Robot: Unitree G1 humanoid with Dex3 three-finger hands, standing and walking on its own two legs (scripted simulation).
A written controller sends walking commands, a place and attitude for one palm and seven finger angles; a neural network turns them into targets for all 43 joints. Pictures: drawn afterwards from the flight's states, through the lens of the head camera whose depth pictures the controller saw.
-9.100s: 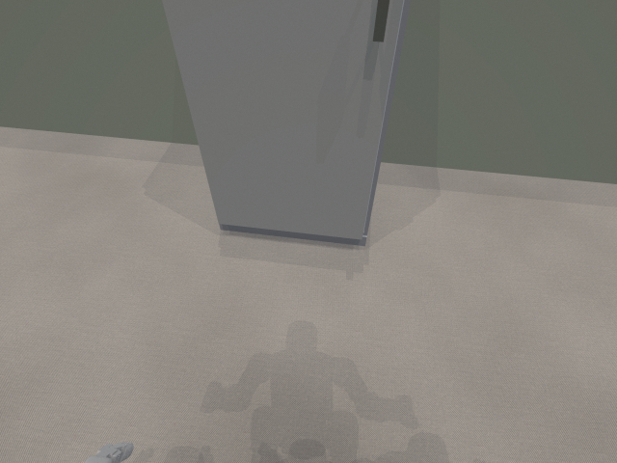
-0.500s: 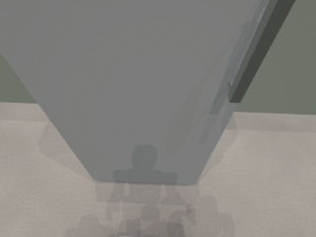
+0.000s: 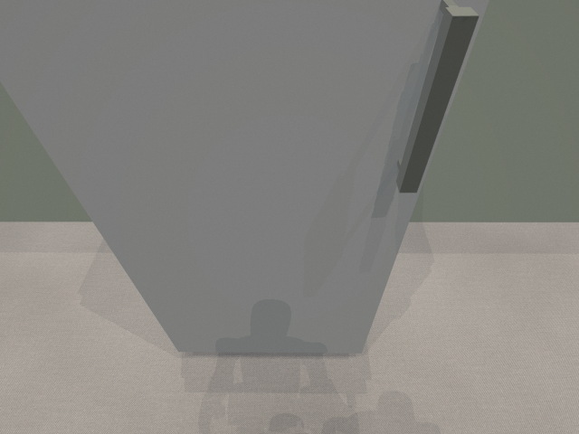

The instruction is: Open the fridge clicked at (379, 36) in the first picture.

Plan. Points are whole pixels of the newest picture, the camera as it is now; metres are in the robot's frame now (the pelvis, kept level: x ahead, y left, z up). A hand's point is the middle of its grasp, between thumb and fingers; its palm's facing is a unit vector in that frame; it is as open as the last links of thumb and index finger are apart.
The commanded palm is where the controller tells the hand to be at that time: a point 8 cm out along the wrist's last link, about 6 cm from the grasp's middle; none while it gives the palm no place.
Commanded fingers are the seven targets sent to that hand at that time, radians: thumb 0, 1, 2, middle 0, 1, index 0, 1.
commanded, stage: come to a stop and stand still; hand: right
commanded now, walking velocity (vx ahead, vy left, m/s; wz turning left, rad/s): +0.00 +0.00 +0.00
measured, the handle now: (424, 107) +0.46 -0.16 +0.23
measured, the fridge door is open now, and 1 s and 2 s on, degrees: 0 0 0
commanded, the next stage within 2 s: look again from close up in 0.56 s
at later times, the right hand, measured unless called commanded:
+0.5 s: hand out of the picture -0.04 -0.18 -0.18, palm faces +0.03 +0.98 -0.20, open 7.4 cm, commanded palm none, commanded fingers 0.00 -0.90 -0.90 0.20 0.30 0.20 0.30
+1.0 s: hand out of the picture -0.04 -0.16 -0.18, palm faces +0.05 +0.99 -0.16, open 7.4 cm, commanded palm none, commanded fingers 0.00 -0.90 -0.90 0.20 0.30 0.20 0.30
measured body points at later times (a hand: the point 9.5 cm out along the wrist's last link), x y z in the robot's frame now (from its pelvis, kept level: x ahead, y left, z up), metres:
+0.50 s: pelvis -0.04 -0.01 -0.01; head -0.05 +0.00 +0.44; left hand -0.07 +0.20 -0.17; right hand -0.04 -0.23 -0.16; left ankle +0.03 +0.10 -0.74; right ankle -0.01 -0.11 -0.74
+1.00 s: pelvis -0.03 +0.00 +0.00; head -0.04 +0.00 +0.45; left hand -0.05 +0.20 -0.17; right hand -0.05 -0.21 -0.16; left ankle +0.03 +0.10 -0.74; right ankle -0.01 -0.11 -0.74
